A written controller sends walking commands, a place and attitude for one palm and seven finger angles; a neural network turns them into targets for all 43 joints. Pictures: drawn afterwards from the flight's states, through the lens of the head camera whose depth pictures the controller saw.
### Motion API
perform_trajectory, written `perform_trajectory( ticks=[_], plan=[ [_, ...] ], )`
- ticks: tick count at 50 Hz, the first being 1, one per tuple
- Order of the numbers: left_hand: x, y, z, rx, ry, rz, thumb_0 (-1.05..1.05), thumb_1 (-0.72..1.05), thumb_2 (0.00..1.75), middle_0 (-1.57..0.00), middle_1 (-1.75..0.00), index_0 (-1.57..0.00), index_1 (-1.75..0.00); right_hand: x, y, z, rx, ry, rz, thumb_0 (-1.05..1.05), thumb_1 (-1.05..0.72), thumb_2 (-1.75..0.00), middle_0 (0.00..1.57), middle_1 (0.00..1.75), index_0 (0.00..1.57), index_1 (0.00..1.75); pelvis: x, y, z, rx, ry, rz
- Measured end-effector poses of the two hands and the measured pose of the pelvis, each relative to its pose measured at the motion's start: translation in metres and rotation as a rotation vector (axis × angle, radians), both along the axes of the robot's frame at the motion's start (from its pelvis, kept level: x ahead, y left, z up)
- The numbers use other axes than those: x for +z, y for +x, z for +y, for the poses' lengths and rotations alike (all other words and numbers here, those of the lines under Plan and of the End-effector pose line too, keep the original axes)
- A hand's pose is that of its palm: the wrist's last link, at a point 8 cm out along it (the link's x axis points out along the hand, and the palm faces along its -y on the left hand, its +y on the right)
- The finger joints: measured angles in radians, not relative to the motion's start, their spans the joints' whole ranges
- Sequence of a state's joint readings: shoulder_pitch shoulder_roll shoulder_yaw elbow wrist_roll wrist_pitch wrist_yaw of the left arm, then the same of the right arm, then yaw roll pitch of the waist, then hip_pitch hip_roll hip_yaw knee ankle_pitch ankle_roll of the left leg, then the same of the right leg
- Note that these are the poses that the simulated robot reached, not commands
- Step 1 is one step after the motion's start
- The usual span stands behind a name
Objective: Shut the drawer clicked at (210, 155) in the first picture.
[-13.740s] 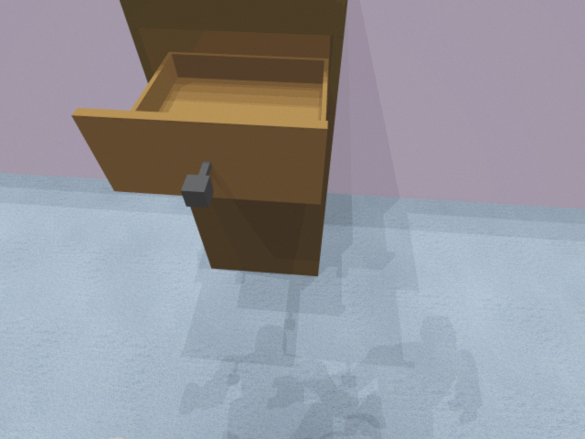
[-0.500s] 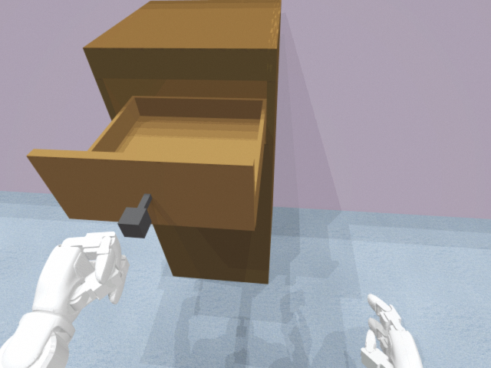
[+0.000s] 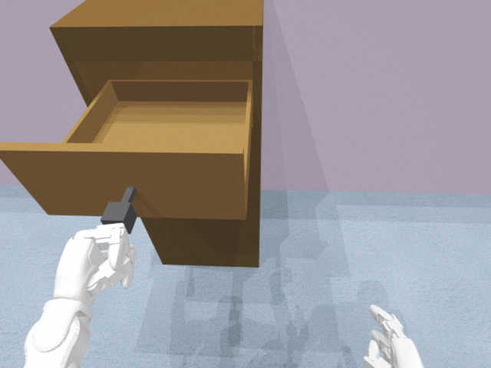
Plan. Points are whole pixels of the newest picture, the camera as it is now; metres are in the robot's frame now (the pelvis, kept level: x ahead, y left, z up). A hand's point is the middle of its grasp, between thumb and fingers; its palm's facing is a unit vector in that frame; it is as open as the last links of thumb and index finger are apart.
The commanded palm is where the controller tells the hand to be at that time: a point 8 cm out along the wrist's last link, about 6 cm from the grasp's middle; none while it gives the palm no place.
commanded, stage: bring the fist close to the handle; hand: left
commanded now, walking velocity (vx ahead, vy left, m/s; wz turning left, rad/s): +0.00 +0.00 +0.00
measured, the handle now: (123, 207) +0.34 +0.22 +0.10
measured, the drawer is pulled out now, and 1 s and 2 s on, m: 0.30 0.28 0.15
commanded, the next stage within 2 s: push the drawer shut in 0.30 s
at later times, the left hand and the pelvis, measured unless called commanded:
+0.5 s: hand (122, 257) +0.25 +0.20 +0.10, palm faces +0.03 -1.00 -0.06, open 3.3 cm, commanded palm +0.23 +0.25 +0.10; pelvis +0.00 -0.01 +0.00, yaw +0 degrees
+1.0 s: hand (126, 241) +0.28 +0.20 +0.10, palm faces +0.03 -1.00 -0.05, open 3.1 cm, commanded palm +0.28 +0.25 +0.10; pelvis -0.02 +0.00 +0.00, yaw +2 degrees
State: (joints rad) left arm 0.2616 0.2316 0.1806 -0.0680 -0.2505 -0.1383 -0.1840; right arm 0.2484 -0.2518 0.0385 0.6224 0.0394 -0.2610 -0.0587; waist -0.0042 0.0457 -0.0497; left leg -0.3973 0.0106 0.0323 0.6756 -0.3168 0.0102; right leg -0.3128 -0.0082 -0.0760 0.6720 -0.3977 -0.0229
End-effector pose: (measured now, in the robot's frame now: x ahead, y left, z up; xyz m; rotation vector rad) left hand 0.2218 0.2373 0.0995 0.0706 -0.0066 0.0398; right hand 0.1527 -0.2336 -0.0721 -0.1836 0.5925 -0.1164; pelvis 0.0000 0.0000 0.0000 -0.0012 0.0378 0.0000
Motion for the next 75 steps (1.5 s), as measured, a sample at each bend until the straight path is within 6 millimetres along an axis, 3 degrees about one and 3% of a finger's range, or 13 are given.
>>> perform_trajectory(
  ticks=[24, 39, 47, 58, 75],
  plan=[
    [0.001, 0.006, 0.011, -0.005, -0.014, -0.004, 0.02, 0.90, 0.90, -1.40, -1.60, -1.40, -1.60, 0.002, 0.013, -0.007, -0.002, -0.006, -0.004, 0.01, -0.90, -0.90, 0.20, 0.30, 0.20, 0.30, 0.000, 0.004, -0.005, 0.007, -0.002, 0.012],
    [-0.002, 0.018, 0.017, 0.002, -0.018, -0.001, -0.01, 0.80, 0.95, -1.40, -1.60, -1.40, -1.60, -0.009, 0.005, 0.002, 0.022, -0.009, 0.053, 0.01, -0.90, -0.90, 0.20, 0.30, 0.20, 0.30, 0.000, -0.008, -0.003, 0.027, -0.005, 0.002],
    [-0.001, 0.028, 0.014, -0.005, -0.016, -0.010, 0.00, 0.82, 0.98, -1.40, -1.60, -1.40, -1.60, -0.010, -0.005, 0.006, 0.028, -0.009, 0.063, 0.01, -0.90, -0.90, 0.20, 0.30, 0.20, 0.30, 0.000, -0.018, -0.002, 0.031, -0.006, -0.008],
    [0.000, 0.057, 0.015, -0.012, -0.020, -0.001, 0.01, 0.81, 0.99, -1.40, -1.60, -1.40, -1.60, -0.014, -0.031, -0.002, -0.009, -0.028, 0.114, 0.01, -0.90, -0.90, 0.20, 0.30, 0.20, 0.30, 0.000, -0.030, 0.000, 0.026, -0.009, -0.008],
    [0.000, 0.107, 0.013, -0.019, -0.025, 0.008, 0.01, 0.83, 0.99, -1.40, -1.60, -1.40, -1.60, -0.029, -0.074, -0.012, -0.071, -0.042, 0.263, 0.01, -0.91, -0.90, 0.20, 0.30, 0.20, 0.30, -0.002, -0.029, 0.004, 0.013, -0.010, 0.026]
  ],
)
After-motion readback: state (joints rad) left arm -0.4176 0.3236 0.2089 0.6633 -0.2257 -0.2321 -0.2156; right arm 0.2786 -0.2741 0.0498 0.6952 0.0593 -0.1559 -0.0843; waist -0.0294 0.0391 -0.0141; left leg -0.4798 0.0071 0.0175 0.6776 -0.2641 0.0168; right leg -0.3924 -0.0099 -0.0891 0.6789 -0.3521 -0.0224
